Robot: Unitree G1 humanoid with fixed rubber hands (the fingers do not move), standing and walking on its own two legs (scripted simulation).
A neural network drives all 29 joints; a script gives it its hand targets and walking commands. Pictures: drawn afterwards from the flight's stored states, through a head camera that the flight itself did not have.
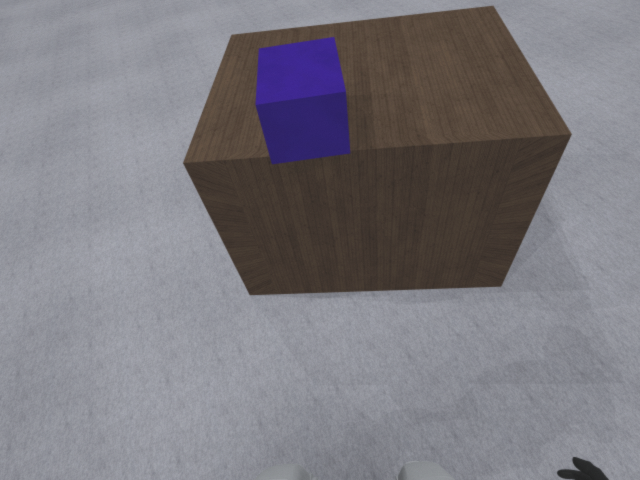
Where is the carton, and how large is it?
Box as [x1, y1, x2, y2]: [256, 37, 349, 163]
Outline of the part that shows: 333,37 259,48 256,108 272,163 349,153 345,89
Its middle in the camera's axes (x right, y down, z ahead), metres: -0.04 -0.32 +0.91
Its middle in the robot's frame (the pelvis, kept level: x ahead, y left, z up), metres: +0.90 +0.07 -0.03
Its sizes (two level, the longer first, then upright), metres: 0.244 0.183 0.156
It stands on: a pedestal, 0.63 m high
